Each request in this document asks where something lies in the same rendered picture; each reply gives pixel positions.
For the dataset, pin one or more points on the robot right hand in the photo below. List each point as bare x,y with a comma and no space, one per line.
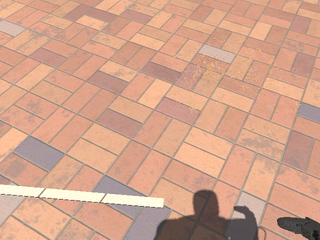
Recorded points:
307,227

